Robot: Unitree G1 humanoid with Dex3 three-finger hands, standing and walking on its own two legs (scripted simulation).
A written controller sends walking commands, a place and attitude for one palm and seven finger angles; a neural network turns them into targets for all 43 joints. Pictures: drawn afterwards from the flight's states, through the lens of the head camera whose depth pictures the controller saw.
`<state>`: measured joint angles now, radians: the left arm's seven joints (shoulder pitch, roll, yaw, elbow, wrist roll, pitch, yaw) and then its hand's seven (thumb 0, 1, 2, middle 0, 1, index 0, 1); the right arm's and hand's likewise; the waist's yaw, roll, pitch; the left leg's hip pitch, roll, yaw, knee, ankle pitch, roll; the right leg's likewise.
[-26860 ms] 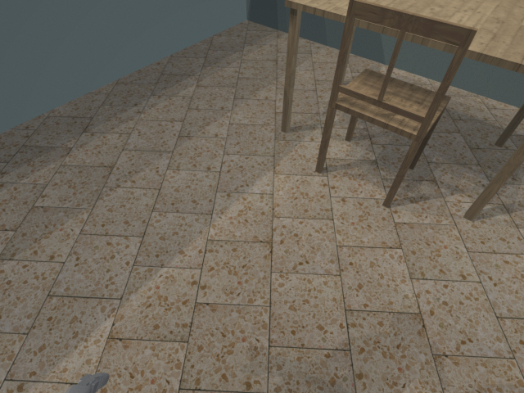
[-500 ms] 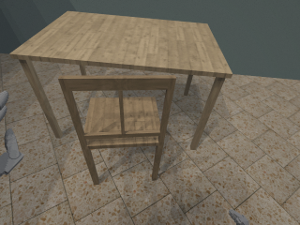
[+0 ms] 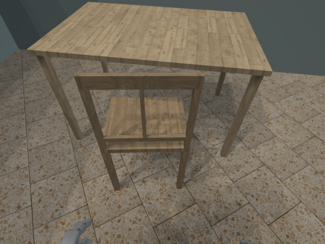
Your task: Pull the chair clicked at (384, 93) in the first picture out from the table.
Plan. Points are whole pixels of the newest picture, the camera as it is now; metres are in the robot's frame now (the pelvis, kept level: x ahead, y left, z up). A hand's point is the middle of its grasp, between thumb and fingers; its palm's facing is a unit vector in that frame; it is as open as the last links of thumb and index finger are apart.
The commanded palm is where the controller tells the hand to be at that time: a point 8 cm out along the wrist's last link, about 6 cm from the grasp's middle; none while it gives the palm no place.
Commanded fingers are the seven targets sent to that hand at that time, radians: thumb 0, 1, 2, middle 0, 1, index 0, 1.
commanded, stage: let the arm hang, fingers relaxed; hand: left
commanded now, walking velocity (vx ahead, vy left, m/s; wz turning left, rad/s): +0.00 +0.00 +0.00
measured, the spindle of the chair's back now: (143, 115) +0.60 +0.09 -0.08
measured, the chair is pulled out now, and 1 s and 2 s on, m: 0.15 0.15 0.15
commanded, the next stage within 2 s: look to check the result in 0.88 s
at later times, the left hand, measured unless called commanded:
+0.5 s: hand out of the picture +0.05 +0.19 -0.15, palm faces -0.01 -0.97 -0.24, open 7.4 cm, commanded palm none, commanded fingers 0.00 0.90 0.90 -0.20 -0.30 -0.20 -0.30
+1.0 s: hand out of the picture +0.05 +0.16 -0.15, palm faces -0.01 -0.98 -0.20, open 7.4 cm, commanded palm none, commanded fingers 0.00 0.90 0.90 -0.20 -0.30 -0.20 -0.30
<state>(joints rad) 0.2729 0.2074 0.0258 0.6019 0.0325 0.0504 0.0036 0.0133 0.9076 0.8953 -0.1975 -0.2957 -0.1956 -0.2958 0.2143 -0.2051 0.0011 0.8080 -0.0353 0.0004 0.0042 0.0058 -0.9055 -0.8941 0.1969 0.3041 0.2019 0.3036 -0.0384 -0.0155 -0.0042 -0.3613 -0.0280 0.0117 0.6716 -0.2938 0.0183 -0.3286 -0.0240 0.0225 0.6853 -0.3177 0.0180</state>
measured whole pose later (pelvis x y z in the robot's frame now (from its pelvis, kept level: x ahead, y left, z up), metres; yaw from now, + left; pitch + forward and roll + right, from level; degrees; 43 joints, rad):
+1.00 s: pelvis +0.05 -0.01 +0.03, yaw -2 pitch +0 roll +0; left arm 0.27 0.14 0.00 1.14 0.01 -0.01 0.03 0.01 0.92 0.89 -0.20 -0.30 -0.20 -0.30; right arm 0.28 -0.15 0.00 1.14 -0.02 0.00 -0.04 0.00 -0.91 -0.89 0.19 0.30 0.20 0.30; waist -0.01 0.02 0.04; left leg -0.15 0.00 0.03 0.38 -0.23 0.01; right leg -0.13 0.00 0.04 0.39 -0.26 0.01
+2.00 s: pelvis +0.06 -0.01 +0.02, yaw -2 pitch +0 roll +0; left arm 0.29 0.13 0.02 1.13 0.01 0.00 0.02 0.01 0.91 0.89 -0.20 -0.30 -0.20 -0.30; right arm 0.28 -0.15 -0.02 1.14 -0.03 0.00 -0.04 0.00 -0.91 -0.89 0.19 0.30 0.20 0.30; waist -0.01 0.01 0.03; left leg -0.14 0.01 0.03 0.42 -0.27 0.00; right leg -0.12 0.01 0.04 0.43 -0.30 -0.01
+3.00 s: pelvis +0.11 +0.01 +0.01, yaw -4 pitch -2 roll -1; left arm 0.28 0.17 0.01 0.99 0.02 -0.01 0.05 0.01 0.91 0.89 -0.20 -0.30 -0.20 -0.30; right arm 0.20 -0.18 -0.03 0.95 -0.01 -0.01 -0.02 0.00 -0.91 -0.89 0.19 0.30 0.20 0.30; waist 0.00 0.00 0.05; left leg -0.29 -0.01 0.03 0.62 -0.26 0.04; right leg -0.18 -0.01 -0.02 0.60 -0.38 0.01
